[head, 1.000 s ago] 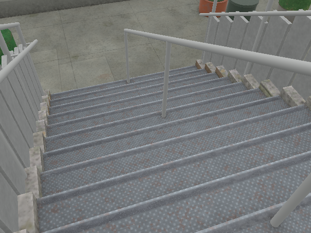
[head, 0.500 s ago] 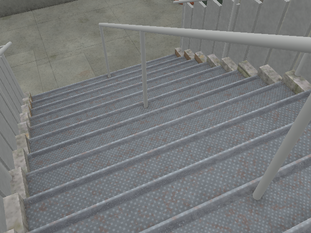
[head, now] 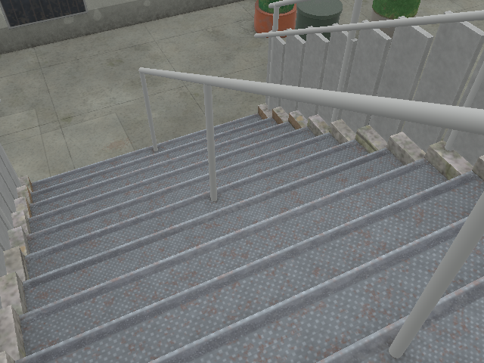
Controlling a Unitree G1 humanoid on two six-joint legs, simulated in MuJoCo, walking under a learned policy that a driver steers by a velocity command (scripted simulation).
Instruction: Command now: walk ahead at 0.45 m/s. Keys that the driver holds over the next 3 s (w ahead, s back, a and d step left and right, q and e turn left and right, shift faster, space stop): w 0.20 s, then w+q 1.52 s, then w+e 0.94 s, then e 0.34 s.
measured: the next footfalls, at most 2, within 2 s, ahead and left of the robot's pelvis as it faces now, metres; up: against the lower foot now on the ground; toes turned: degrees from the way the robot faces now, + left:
right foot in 0.14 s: +0.13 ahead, -0.13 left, +0.00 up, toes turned -3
left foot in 0.64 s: +0.33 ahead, +0.06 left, -0.17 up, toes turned +11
